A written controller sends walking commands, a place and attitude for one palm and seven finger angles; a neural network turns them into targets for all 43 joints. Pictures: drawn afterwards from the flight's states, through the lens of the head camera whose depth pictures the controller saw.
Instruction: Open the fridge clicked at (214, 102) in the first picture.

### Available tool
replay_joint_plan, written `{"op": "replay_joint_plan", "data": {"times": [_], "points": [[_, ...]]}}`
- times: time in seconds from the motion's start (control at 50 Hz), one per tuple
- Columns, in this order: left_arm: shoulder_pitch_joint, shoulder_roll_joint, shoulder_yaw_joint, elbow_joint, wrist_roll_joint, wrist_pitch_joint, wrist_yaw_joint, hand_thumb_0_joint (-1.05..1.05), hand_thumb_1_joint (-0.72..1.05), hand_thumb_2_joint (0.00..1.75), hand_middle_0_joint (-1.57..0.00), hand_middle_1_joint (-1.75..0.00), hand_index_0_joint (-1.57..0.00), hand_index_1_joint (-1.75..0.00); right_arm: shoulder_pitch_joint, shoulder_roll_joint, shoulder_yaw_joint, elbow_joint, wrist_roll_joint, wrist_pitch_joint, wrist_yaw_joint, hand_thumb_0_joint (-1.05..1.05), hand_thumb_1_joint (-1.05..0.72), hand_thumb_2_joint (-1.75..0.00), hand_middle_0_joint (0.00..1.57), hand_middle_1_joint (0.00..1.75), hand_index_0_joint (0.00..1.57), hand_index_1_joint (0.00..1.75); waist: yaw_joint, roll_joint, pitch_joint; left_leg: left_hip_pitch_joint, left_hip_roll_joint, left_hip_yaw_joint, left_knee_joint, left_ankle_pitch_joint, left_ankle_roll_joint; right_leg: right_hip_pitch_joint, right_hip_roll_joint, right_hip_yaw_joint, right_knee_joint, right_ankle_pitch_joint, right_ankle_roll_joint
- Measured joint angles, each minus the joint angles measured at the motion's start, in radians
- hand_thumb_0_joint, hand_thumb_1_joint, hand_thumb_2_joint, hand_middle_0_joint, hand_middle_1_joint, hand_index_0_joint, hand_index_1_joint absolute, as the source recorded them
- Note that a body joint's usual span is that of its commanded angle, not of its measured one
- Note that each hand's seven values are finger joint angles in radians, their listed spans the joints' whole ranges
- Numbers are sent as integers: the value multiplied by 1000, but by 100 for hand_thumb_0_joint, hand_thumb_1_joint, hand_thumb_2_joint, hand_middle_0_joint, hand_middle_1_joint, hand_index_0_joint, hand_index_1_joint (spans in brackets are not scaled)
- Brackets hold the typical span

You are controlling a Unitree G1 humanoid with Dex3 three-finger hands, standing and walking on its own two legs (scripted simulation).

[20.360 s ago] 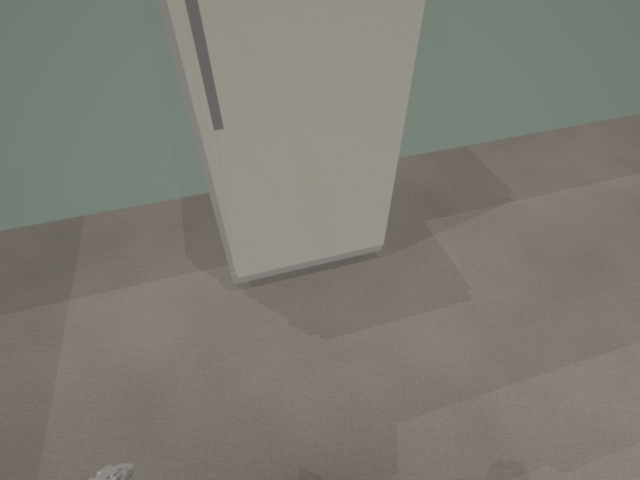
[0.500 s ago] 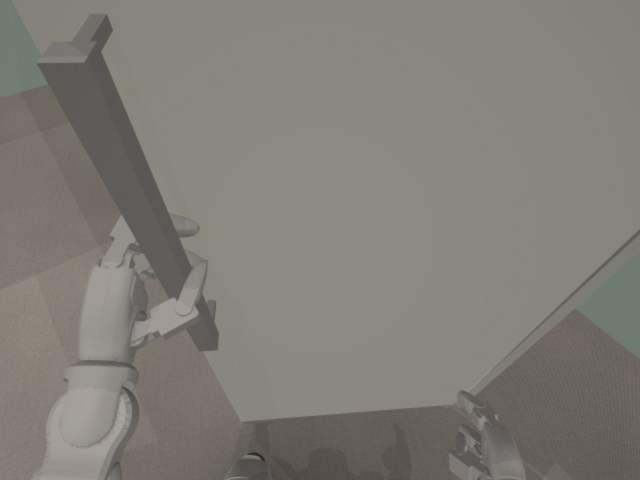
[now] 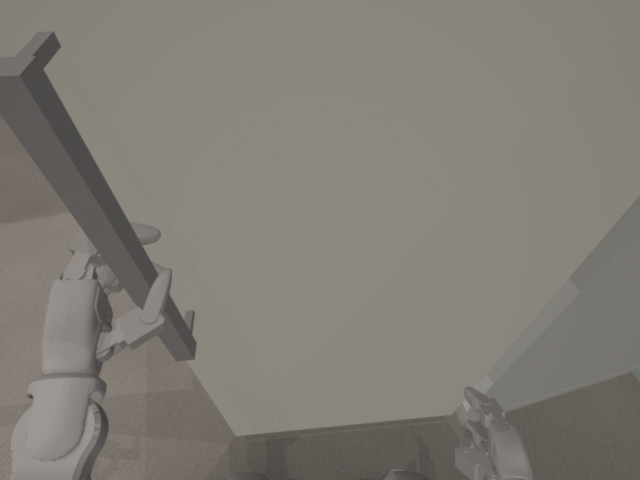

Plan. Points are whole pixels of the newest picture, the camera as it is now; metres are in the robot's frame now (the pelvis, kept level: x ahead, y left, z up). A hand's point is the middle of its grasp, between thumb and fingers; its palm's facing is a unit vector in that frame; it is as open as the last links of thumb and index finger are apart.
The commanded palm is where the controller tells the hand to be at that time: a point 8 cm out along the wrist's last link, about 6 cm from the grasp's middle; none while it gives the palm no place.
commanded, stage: stop walking and hold the door back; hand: left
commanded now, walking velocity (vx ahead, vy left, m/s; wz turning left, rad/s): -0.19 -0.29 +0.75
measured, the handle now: (137, 247) +0.29 +0.20 +0.18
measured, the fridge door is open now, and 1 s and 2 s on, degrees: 80 90 81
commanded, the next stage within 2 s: none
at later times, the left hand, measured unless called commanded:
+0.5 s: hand (164, 424) +0.14 +0.14 +0.15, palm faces +0.45 -0.85 -0.27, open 6.5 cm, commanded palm +0.14 +0.20 +0.13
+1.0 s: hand (164, 401) +0.16 +0.14 +0.16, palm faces +0.43 -0.87 -0.23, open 5.9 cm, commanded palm +0.16 +0.20 +0.13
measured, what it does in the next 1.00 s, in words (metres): walks backwards: right foot, then left foot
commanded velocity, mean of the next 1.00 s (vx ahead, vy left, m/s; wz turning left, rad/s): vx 0.27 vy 0.16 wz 0.03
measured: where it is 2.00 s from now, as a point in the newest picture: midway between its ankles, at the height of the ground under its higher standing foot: outside the picture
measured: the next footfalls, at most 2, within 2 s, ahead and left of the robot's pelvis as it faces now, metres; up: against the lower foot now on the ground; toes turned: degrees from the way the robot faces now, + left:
right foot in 0.04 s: +0.09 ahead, -0.16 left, +0.00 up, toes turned -1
left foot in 0.40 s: -0.13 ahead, +0.02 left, +0.00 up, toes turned +17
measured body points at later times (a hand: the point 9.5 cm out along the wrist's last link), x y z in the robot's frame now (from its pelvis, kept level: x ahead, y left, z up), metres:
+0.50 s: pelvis -0.16 -0.13 +0.01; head -0.19 -0.16 +0.46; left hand +0.11 +0.18 +0.17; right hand +0.07 -0.34 -0.07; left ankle -0.17 +0.01 -0.73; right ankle -0.06 -0.18 -0.65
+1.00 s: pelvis -0.25 -0.15 +0.01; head -0.23 -0.18 +0.45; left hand +0.13 +0.18 +0.18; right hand -0.14 -0.46 -0.12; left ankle -0.27 +0.00 -0.71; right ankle -0.11 -0.26 -0.72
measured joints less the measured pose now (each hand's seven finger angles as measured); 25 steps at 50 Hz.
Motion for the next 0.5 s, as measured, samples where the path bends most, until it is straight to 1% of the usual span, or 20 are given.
{"op": "replay_joint_plan", "data": {"times": [0.02,0.04,0.06,0.08,0.1,0.14,0.16,0.18,0.2,0.24,0.28,0.34,0.38,0.4,0.42,0.44,0.46,0.48,0.5], "points": [[8,7,10,-3,-6,9,7,-4,61,76,-45,-139,-21,-134,7,5,3,-3,5,1,2,1,-91,-90,20,30,20,30,3,-2,-16,-28,0,-13,22,-32,5,47,-14,-1,-85,-1,-8],[14,12,25,-10,-8,16,15,-5,61,77,-45,-139,-20,-134,4,8,5,1,10,1,3,1,-91,-90,20,30,20,30,11,-12,-29,-67,-9,-21,75,-120,17,59,-27,-5,-147,53,-21],[13,7,36,-12,-7,20,21,-5,61,78,-45,-139,-20,-133,-11,5,3,16,15,1,3,1,-91,-90,20,30,20,30,15,-16,-27,-113,-26,-25,191,-219,25,37,-32,-15,-134,142,-38],[10,-1,38,-9,-4,23,25,-5,61,78,-45,-139,-19,-133,-26,-3,-2,35,15,1,0,1,-91,-90,20,30,20,30,12,-16,-17,-157,-50,-19,342,-288,33,25,-40,-31,-107,167,-55],[7,-7,33,7,-1,14,25,-5,60,78,-45,-139,-20,-133,-33,-14,-7,53,11,5,-5,1,-91,-90,20,30,20,30,9,-17,-15,-194,-75,-1,483,-316,39,22,-51,-49,-96,170,-69],[-6,-19,7,57,7,-5,20,-5,59,79,-45,-139,-21,-134,-24,-38,-16,77,9,17,-13,1,-91,-90,20,30,20,30,14,-18,-33,-234,-115,54,688,-297,40,30,-74,-83,-113,172,-85],[-19,-22,-9,88,8,-12,19,-5,59,79,-45,-139,-22,-135,-17,-51,-18,87,10,21,-17,1,-91,-90,20,30,20,30,20,-19,-44,-233,-130,80,742,-275,40,36,-83,-97,-132,181,-89],[-39,-24,-27,130,7,-24,20,-5,59,80,-45,-139,-24,-135,-9,-63,-19,97,10,25,-24,1,-91,-90,20,30,20,30,25,-20,-57,-220,-143,102,760,-256,40,44,-91,-111,-154,196,-93],[-67,-23,-44,181,5,-38,19,-5,58,80,-45,-139,-26,-136,-1,-74,-19,105,10,32,-31,1,-91,-90,20,30,20,30,32,-22,-72,-199,-153,118,744,-242,43,50,-99,-125,-178,214,-95],[-135,-19,-74,289,1,-55,20,-6,57,81,-46,-140,-29,-137,14,-92,-15,115,12,50,-41,1,-91,-90,20,30,20,30,43,-30,-104,-134,-167,138,643,-241,52,57,-112,-149,-223,247,-99],[-203,-16,-93,387,0,-61,27,-6,56,81,-46,-140,-32,-138,19,-105,-12,115,13,66,-48,1,-91,-90,20,30,20,30,52,-41,-131,-53,-172,151,487,-267,68,52,-115,-160,-260,261,-103],[-311,-16,-102,506,4,-53,44,-5,56,82,-46,-140,-34,-139,9,-116,-8,102,15,78,-50,1,-91,-90,20,30,20,30,61,-67,-154,75,-182,173,226,-324,101,27,-113,-156,-318,298,-108],[-388,-10,-97,573,0,-48,52,-4,57,83,-46,-140,-35,-139,-8,-123,-1,85,18,78,-46,1,-91,-90,20,30,20,30,54,-79,-154,165,-190,190,35,-340,128,-6,-103,-147,-328,296,-99],[-430,-2,-91,608,-4,-49,53,-3,57,83,-46,-140,-35,-139,-19,-128,1,74,18,76,-43,1,-91,-90,20,30,20,30,43,-75,-150,190,-188,183,-45,-342,150,-36,-90,-140,-300,247,-79],[-474,9,-82,651,-8,-54,55,-4,58,83,-46,-140,-34,-140,-34,-125,2,66,20,75,-40,1,-91,-90,20,30,20,30,31,-80,-127,184,-187,183,-62,-278,155,-67,-86,-126,-223,168,-49],[-516,17,-72,699,-8,-57,58,-4,58,82,-46,-140,-34,-140,-43,-123,1,57,22,72,-36,1,-91,-90,20,30,20,30,20,-69,-103,176,-174,181,-58,-197,159,-104,-67,-109,-74,95,-33],[-555,23,-63,746,-5,-52,60,-4,57,81,-46,-140,-34,-140,-42,-119,-3,49,25,68,-31,1,-91,-90,20,30,20,30,9,-50,-86,170,-155,175,-53,-116,162,-140,-43,-95,98,44,-29],[-592,31,-58,796,5,-47,59,-5,57,80,-46,-140,-33,-140,-35,-113,-7,49,29,63,-27,1,-91,-90,20,30,20,30,-2,-33,-77,161,-140,165,-49,-64,161,-167,-25,-84,244,17,-29],[-630,37,-54,853,15,-47,54,-5,57,79,-46,-140,-33,-140,-24,-105,-10,56,35,62,-24,1,-91,-90,20,30,20,30,-6,-22,-75,152,-129,157,-45,-51,157,-183,-13,-70,341,3,-30]]}}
